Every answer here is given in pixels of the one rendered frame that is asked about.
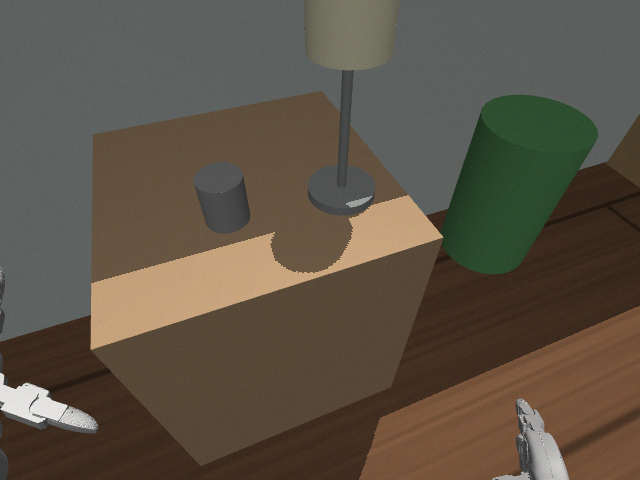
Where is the desk lamp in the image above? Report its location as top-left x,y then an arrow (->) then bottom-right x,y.
304,0 -> 400,216

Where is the mug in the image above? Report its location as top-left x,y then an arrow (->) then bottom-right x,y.
193,161 -> 250,234

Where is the right robot hand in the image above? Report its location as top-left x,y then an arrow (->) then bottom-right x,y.
492,398 -> 569,480

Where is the left robot hand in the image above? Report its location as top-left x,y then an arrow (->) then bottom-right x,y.
0,268 -> 98,434

